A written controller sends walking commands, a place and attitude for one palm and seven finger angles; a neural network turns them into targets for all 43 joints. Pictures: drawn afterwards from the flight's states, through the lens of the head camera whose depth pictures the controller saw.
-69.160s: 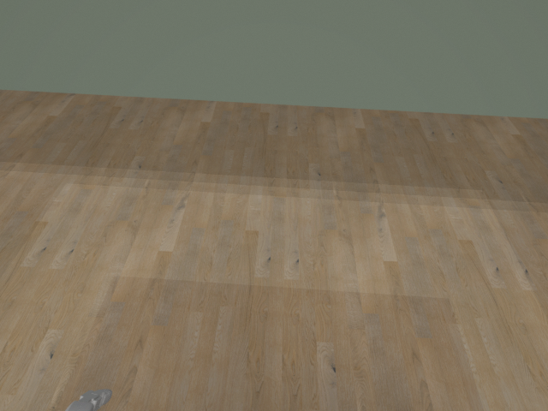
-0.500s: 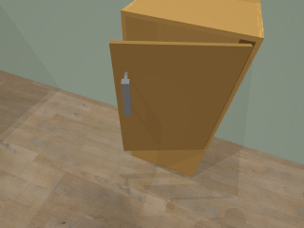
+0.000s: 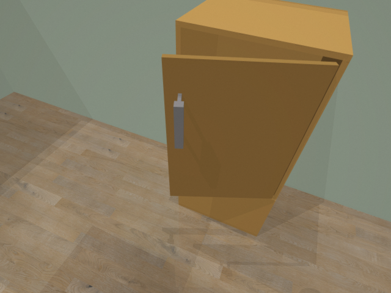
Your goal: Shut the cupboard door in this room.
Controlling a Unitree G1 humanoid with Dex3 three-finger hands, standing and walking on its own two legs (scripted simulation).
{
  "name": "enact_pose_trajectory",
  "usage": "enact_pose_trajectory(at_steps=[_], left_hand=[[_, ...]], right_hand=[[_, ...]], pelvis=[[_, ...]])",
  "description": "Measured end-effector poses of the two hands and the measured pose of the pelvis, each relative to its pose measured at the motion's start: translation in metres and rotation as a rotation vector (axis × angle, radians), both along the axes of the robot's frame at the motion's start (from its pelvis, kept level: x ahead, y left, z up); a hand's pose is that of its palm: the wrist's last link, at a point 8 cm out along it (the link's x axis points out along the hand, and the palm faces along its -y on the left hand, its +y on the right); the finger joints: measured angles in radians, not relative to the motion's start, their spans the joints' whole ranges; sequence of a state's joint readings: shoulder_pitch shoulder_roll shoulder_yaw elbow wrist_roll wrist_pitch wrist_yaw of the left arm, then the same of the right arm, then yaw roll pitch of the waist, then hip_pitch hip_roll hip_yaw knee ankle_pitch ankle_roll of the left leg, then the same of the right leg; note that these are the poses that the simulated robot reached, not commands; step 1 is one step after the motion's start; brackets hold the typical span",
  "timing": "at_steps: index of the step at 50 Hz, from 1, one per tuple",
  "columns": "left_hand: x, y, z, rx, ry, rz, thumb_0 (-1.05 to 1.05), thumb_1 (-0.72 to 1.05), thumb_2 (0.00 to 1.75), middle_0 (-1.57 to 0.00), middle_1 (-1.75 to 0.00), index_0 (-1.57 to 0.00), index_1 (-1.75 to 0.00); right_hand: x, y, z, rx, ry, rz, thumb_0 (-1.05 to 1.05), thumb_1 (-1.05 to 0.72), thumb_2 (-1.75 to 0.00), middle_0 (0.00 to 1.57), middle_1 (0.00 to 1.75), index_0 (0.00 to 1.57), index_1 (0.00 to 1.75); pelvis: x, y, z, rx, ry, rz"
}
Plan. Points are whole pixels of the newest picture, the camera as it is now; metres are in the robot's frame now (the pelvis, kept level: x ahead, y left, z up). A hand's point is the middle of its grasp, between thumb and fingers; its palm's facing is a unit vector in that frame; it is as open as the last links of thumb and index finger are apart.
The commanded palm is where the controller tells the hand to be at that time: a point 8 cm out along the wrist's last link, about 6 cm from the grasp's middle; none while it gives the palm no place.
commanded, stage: look again from close up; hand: left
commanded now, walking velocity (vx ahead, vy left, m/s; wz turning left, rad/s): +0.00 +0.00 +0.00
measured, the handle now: (179, 121) +0.54 +0.08 +0.06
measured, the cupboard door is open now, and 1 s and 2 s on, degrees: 23 23 23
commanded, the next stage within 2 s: shuffle to correct the standing spot in 0.08 s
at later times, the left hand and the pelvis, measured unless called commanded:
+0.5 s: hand out of the picture -0.06 +0.18 -0.17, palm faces -0.03 -0.98 -0.18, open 7.4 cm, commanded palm none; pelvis -0.02 -0.01 +0.00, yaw -4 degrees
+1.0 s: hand out of the picture +0.02 +0.14 -0.18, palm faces +0.02 -0.99 -0.11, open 7.3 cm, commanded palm none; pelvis +0.02 -0.03 +0.01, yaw +1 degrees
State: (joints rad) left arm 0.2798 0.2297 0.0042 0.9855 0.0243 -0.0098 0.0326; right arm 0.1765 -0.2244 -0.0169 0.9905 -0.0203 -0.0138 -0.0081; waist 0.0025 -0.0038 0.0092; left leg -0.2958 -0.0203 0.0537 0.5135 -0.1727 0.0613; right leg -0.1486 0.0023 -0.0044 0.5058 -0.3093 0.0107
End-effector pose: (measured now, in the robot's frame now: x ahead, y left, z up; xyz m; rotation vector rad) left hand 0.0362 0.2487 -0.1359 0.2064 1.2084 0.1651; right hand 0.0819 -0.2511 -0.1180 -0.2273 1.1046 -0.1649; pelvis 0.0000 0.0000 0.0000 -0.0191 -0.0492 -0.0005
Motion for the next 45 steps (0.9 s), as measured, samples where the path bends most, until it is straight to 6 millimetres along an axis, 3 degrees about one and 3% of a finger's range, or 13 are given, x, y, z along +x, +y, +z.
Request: enact_pose_trajectory(at_steps=[7,15,21,27,31,35,40,45], left_hand=[[-0.011,0.014,0.0,0.003,0.027,-0.008,0.01,0.91,0.9,-0.2,-0.3,-0.2,-0.3],[-0.039,0.019,-0.003,-0.001,0.115,0.002,0.01,0.91,0.9,-0.2,-0.3,-0.2,-0.3],[-0.071,-0.002,-0.005,-0.042,0.232,-0.002,0.01,0.91,0.9,-0.2,-0.3,-0.2,-0.3],[-0.104,-0.033,-0.003,-0.067,0.294,0.037,0.01,0.91,0.9,-0.2,-0.3,-0.2,-0.3],[-0.119,-0.052,-0.002,-0.084,0.311,0.095,0.01,0.91,0.9,-0.2,-0.3,-0.2,-0.3],[-0.115,-0.066,-0.009,-0.119,0.294,0.114,0.01,0.91,0.9,-0.2,-0.3,-0.2,-0.3],[-0.099,-0.073,-0.029,-0.174,0.269,0.125,0.01,0.91,0.9,-0.2,-0.3,-0.2,-0.3],[-0.063,-0.073,-0.028,-0.193,0.259,0.059,0.01,0.91,0.9,-0.2,-0.3,-0.2,-0.3]], right_hand=[[-0.005,-0.008,0.01,-0.041,0.011,0.006,0.0,-0.9,-0.9,0.21,0.3,0.2,0.29],[-0.036,-0.001,0.005,-0.035,0.094,-0.026,0.0,-0.9,-0.9,0.2,0.3,0.2,0.29],[-0.07,0.01,-0.006,0.016,0.16,-0.089,0.0,-0.9,-0.9,0.21,0.3,0.21,0.3],[-0.103,0.001,-0.015,0.048,0.244,-0.14,0.0,-0.9,-0.9,0.21,0.3,0.21,0.3],[-0.113,-0.003,-0.011,0.05,0.294,-0.139,0.01,-0.9,-0.9,0.21,0.3,0.21,0.29],[-0.11,-0.002,-0.01,0.047,0.306,-0.124,0.01,-0.91,-0.9,0.2,0.3,0.2,0.29],[-0.09,0.011,-0.018,0.032,0.277,-0.089,0.0,-0.91,-0.9,0.2,0.3,0.2,0.29],[-0.085,0.023,-0.011,0.041,0.243,-0.12,0.01,-0.91,-0.9,0.2,0.3,0.2,0.29]], pelvis=[[-0.006,0.006,0.003,-0.002,0.005,0.0],[-0.009,0.011,0.005,0.002,0.012,-0.005],[-0.013,0.004,0.005,0.009,0.023,-0.047],[-0.017,-0.013,0.004,0.012,0.03,-0.051],[-0.014,-0.021,0.008,0.007,0.04,-0.016],[-0.009,-0.023,0.006,-0.012,0.044,0.023],[0.002,-0.017,-0.007,-0.038,0.051,0.043],[0.012,-0.018,-0.001,-0.006,0.047,0.013]])
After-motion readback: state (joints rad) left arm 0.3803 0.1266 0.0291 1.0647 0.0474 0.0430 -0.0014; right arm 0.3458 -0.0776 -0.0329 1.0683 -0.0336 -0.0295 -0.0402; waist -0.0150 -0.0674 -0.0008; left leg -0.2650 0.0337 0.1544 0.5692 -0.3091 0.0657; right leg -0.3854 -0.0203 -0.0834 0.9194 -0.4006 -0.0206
